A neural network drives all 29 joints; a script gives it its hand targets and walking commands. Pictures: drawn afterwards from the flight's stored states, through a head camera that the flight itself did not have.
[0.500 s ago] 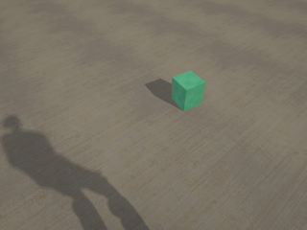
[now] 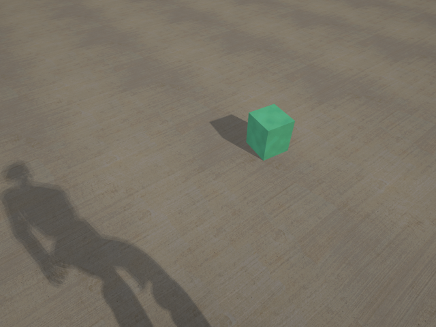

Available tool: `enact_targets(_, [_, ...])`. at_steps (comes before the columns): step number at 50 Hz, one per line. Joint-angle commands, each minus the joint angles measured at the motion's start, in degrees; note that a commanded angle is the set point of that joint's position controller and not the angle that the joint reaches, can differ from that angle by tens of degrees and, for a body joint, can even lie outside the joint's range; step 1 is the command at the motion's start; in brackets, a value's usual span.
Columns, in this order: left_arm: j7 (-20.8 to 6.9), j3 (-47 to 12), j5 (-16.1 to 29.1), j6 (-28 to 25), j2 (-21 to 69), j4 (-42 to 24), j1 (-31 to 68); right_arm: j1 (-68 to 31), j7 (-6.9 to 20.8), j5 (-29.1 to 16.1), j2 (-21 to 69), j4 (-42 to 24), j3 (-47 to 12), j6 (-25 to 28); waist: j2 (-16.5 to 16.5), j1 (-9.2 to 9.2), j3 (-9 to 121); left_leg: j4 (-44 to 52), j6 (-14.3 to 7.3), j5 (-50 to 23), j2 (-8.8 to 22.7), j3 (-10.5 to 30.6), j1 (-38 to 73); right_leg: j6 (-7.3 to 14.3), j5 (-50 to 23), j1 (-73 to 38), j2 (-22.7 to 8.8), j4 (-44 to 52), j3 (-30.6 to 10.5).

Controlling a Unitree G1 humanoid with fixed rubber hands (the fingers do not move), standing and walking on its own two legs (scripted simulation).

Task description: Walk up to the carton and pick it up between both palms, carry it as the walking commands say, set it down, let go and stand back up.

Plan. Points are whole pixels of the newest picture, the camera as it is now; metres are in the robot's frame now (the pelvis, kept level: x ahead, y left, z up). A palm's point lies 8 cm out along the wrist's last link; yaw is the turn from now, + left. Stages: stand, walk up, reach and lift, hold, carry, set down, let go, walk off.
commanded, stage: stand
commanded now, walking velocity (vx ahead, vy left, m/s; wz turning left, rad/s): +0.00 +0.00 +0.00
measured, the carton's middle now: (268, 132) +1.40 -0.25 -0.65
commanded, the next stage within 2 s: walk up in 0.38 s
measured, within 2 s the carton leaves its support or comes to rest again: neither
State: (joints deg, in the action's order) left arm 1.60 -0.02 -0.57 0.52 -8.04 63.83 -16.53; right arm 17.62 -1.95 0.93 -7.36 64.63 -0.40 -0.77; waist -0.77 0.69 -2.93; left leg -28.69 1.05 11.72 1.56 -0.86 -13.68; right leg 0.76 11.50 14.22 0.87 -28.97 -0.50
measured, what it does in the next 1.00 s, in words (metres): walks ahead: right foot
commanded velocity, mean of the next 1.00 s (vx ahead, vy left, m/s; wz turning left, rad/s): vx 0.22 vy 0.00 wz -0.10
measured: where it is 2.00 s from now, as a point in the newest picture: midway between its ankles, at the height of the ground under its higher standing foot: (248, 274)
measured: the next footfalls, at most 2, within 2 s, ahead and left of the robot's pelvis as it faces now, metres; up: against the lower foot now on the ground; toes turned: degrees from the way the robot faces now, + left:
right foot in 0.92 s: +0.13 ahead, -0.20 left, +0.00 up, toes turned -13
left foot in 1.34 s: +0.38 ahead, +0.05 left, +0.00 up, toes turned +2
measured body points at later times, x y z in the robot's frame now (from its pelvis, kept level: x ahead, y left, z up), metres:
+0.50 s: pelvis +0.00 +0.01 +0.00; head +0.01 +0.02 +0.45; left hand +0.01 +0.22 -0.16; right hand +0.00 -0.20 -0.16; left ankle +0.04 +0.13 -0.74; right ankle +0.05 -0.11 -0.74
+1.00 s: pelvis +0.08 -0.06 -0.02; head +0.06 -0.09 +0.43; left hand +0.14 +0.17 -0.15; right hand +0.03 -0.30 -0.18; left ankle +0.07 +0.10 -0.67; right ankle +0.09 -0.19 -0.74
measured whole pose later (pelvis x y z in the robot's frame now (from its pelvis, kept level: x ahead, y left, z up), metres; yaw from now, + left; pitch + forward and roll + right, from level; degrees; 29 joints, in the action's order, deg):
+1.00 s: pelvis +0.08 -0.06 -0.02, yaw -6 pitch +0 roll +0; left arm -0.5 3.7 -1.7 -3.3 -8.4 57.4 -17.2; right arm 21.2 1.4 3.0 -12.4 64.0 4.5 1.2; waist 3.6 1.0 2.6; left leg -63.5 0.1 23.6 7.3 -1.6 -27.0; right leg -0.1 18.0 20.4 -3.9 -39.0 5.8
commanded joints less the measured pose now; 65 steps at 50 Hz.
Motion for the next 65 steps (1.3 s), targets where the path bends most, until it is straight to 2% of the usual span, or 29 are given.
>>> enact_targets(1, [0.2, 0.5, 0.4, -0.7, -5.0, -1.0, -2.0, 4.3, -0.1, -0.5, -5.0, -0.1, 0.9, 0.8, 3.8, -1.39, -4.7, 7.6, -1.7, 6.6, 1.9, 3.8, -3.7, 1.2, 8.8, 3.0, -4.3, 8.6, -6.2])
enact_targets(5, [0.5, 0.6, -0.1, 0.0, -4.4, 0.3, -2.5, 4.9, 0.2, -0.2, -3.2, -0.2, 0.6, -0.1, -4.4, -0.47, -5.0, 4.6, -0.9, 8.3, 0.9, 2.0, -3.6, 1.0, 18.3, 7.3, -5.1, 12.2, -7.5])
enact_targets(7, [0.8, 0.5, 0.2, 0.3, -4.0, -0.6, -1.5, 3.1, -0.1, 0.1, -1.9, -1.2, 0.6, 0.1, 1.3, -0.52, -2.8, 6.3, -2.3, 11.2, 0.9, 2.9, -3.0, 1.8, 17.0, 6.2, -5.6, 11.9, -8.0])
enact_targets(8, [0.7, 0.6, 0.0, 0.1, -3.9, -0.8, -0.8, 5.1, -0.2, -0.3, -1.4, -0.8, -0.2, 0.5, -1.4, -1.4, -2.7, 7.4, -2.0, 8.9, 2.1, 3.7, -2.9, 2.1, 15.1, 5.3, -5.8, 10.6, -7.6])
enact_targets(14, [-0.3, 0.9, -0.6, -1.4, -4.3, -0.2, -2.6, 1.4, -0.3, 0.4, -3.8, -1.5, 0.7, 1.7, 4.1, 0.69, 1.2, 10.6, -3.8, 7.7, 3.6, 6.8, -3.2, 1.2, 4.0, -1.1, -3.8, 6.8, -4.5])
enact_targets(17, [-0.1, 0.7, -0.4, -0.8, -3.9, 1.1, -3.8, 2.5, -0.5, -0.3, -4.1, -1.3, 1.1, 1.3, 0.9, -0.71, -2.1, 9.1, -2.8, 6.7, 3.6, 5.1, -2.4, 1.2, 5.9, 3.0, -4.1, 9.3, -4.7])
enact_targets(21, [0.3, 0.9, 0.3, -0.8, -5.0, -0.3, -2.1, 2.2, -0.4, 0.5, -6.7, -0.3, 1.7, 0.7, 3.9, 0.3, -3.1, 10.5, -3.2, 13.3, 3.7, 7.3, -7.4, 0.9, 10.0, 2.8, -4.1, 8.6, -4.6])
enact_targets(23, [0.6, 0.4, -0.5, -1.0, -3.7, 1.1, -3.4, 4.4, -0.3, -0.4, -5.5, -1.2, 1.3, 1.2, -0.6, -1.27, -3.6, 8.6, -3.0, 9.8, 3.6, 6.0, -2.9, 1.0, 10.7, 5.8, -4.9, 10.1, -5.6])
enact_targets(25, [0.8, 0.4, 0.0, -1.3, -3.1, 1.0, -2.9, 3.7, -0.3, -0.2, -3.6, -0.3, 1.4, 0.7, 3.0, -0.61, -2.1, 7.7, -2.9, 7.2, 2.1, 4.7, -4.2, 0.9, 8.4, 2.4, -5.0, 9.5, -6.2])
enact_targets(26, [0.3, 1.1, -0.2, -1.1, -4.6, 0.0, -1.9, 6.6, -0.6, 0.3, -3.6, -0.3, 1.1, 0.9, -1.5, -1.23, -1.1, 6.2, -2.8, 4.9, 2.4, 4.0, -2.4, 1.3, 9.3, 2.9, -5.5, 11.2, -6.7])
enact_targets(28, [0.8, 0.4, 0.0, -1.1, -3.1, 0.3, -0.3, 3.8, -0.1, 0.4, -2.9, -0.8, 1.1, 1.8, 0.7, -1.88, 0.0, 7.0, -3.3, 1.9, 3.0, 4.3, 1.2, 1.7, 6.0, 3.3, -5.8, 10.1, -6.2])
enact_targets(29, [-0.3, 2.7, 0.5, -1.2, -4.8, -1.3, -6.3, 4.8, 0.5, 1.1, -3.1, -2.3, 1.7, 1.6, 1.5, -0.54, 4.1, 2.8, -3.8, 36.7, 3.3, 5.7, -0.2, 3.0, 39.6, 1.7, -6.9, 7.4, -8.6])
enact_targets(30, [-1.8, 4.2, 1.2, -0.4, -8.0, -4.8, 1.8, 1.8, 0.7, 1.4, -9.8, -4.7, 3.7, 1.3, -0.8, -4.23, -3.4, 8.1, -2.0, 41.0, 6.7, 7.6, 1.7, -0.6, 41.0, 20.6, -1.7, 4.7, -3.5])
enact_targets(31, [-2.8, 3.9, 0.6, -0.5, -6.3, -10.9, 12.4, 8.0, 0.3, 0.9, -14.1, -4.4, 5.5, 1.9, 7.2, -9.08, -4.1, 17.7, -5.4, 40.9, 15.9, 16.4, 11.1, -3.3, 22.6, 30.8, 0.0, -9.6, 4.3])
enact_targets(32, [-3.1, 3.0, 0.1, -1.1, -2.0, -13.8, 17.1, 9.3, -0.4, 0.8, -14.7, -1.0, 5.7, 2.5, 17.1, -9.77, -5.7, 22.5, -10.1, 42.3, 28.1, 31.8, 12.2, -1.4, 15.7, 38.6, -5.1, -26.2, 1.0])
enact_targets(35, [-4.3, 5.3, -0.7, -1.8, -4.7, -8.8, 3.8, 8.5, -0.4, 0.6, -8.4, -0.3, 4.2, 4.7, 6.9, -1.78, 0.1, 24.6, -5.8, 32.7, 23.4, 21.2, 6.6, -1.7, 4.1, 28.5, -7.4, -31.0, -1.4])
enact_targets(39, [-5.5, 5.0, -0.4, -2.2, -2.5, -8.3, 1.3, 4.2, 0.1, 1.0, -9.7, -2.0, 5.2, 5.5, 11.5, -0.62, 0.6, 22.6, -1.7, 23.6, 15.0, 1.4, -2.7, -1.9, 5.3, 13.7, -4.9, -20.7, 5.9])
enact_targets(41, [-5.7, 4.9, -0.1, -1.8, -2.3, -9.6, 2.0, -0.7, 0.8, 2.3, -10.0, -2.5, 6.2, 5.5, 17.2, 1.85, -1.3, 21.6, -3.3, 24.6, 13.5, -0.9, -8.8, -1.9, 6.3, 3.5, -4.2, -14.1, 8.6])
enact_targets(43, [-3.9, 5.5, 0.0, -1.4, -4.1, -6.3, -8.5, -0.6, 0.9, 1.8, -12.0, -2.7, 6.9, 4.4, 10.4, 5.85, 0.0, 9.6, -3.5, 32.7, 10.3, -6.2, -14.9, -2.8, 11.5, -9.3, -1.7, -6.1, 13.5])
enact_targets(44, [-3.1, 5.2, -0.2, -1.5, -3.7, -4.0, -13.1, -0.7, 1.0, 2.5, -10.9, -2.8, 6.8, 3.8, 1.0, 7.82, -1.4, -3.5, -3.6, 35.5, 7.2, -7.9, -22.1, -1.7, 16.5, -16.1, -1.3, -1.8, 12.9])
enact_targets(45, [-2.3, 5.9, -1.4, -2.5, -7.1, -2.4, -20.3, -1.9, 1.6, 2.5, -9.5, -4.3, 6.2, 3.8, -11.0, 11.13, -2.5, -26.2, -3.0, 31.5, 3.1, -9.0, -29.7, -0.8, 21.6, -18.4, -11.9, 5.2, -2.8])
enact_targets(46, [-1.6, 5.7, -2.3, -3.8, -10.2, -2.4, -22.1, -4.4, 2.5, 2.4, -3.5, -7.8, 4.5, 4.2, -20.9, 8.3, -1.7, -39.6, -2.3, 21.8, 1.1, -1.5, -38.3, 3.3, 38.3, -14.8, -26.5, 20.0, -32.4])
enact_targets(47, [-1.1, 6.4, -1.6, -4.0, -14.8, -6.3, -15.8, -7.2, 4.1, 2.9, 1.1, -10.7, 2.5, 4.7, -15.1, 6.35, -7.3, -45.4, -2.0, 16.2, 3.4, 0.4, -45.6, 8.2, 50.7, -8.4, -32.1, 28.4, -42.5])
enact_targets(48, [-0.9, 6.6, -0.9, -4.0, -14.6, -6.1, -10.4, -7.4, 4.6, 1.8, -3.4, -11.6, 4.3, 5.3, -10.5, 3.11, -5.0, -44.9, -1.5, 8.9, 8.3, 2.4, -41.5, 8.8, 45.9, -4.6, -28.3, 27.7, -38.7])
enact_targets(51, [-1.7, 4.9, -0.6, -5.4, -8.0, -7.8, -4.5, 1.7, 4.4, 0.2, -3.9, -9.5, 4.0, 4.0, -14.9, -0.87, -3.6, -37.1, 0.0, 3.5, 8.4, -2.6, -24.8, 5.7, 24.6, 5.3, -19.0, 22.4, -15.5])
enact_targets(55, [-1.2, 4.6, -0.5, -6.5, -6.9, -4.5, -10.7, -5.3, 4.8, 0.3, -4.3, -10.6, 3.9, 2.3, -8.1, 1.34, -6.9, -22.7, 0.4, -4.9, 6.8, -3.3, -25.9, 6.5, 11.9, 0.4, -18.3, 22.0, -8.1])
enact_targets(57, [-0.7, 5.0, -1.0, -6.3, -8.0, -3.2, -13.8, -12.4, 5.0, -0.1, -5.0, -12.8, 4.5, 2.3, -5.0, 3.38, -7.7, -15.1, 1.0, -1.2, 5.1, -5.5, -23.5, 7.0, 11.9, -2.5, -19.6, 24.2, -10.4])
enact_targets(61, [-0.6, 5.5, -1.4, -6.3, -7.5, -2.1, -12.5, -13.4, 5.3, 0.0, -4.7, -13.2, 4.3, 2.4, -9.4, 2.0, -7.5, -8.7, -0.2, -0.6, 4.8, -6.7, -16.6, 5.6, 8.0, -3.2, -20.1, 22.7, -4.1])
enact_targets(65, [-0.9, 4.9, -0.4, -6.3, -7.1, -1.1, -13.9, -4.6, 4.4, 1.2, -7.5, -10.7, 5.9, 4.2, -1.1, -2.5, -1.7, -1.8, -2.4, 2.0, 1.3, -9.4, 5.4, 5.3, -5.8, 2.7, -17.8, 6.4, -1.2])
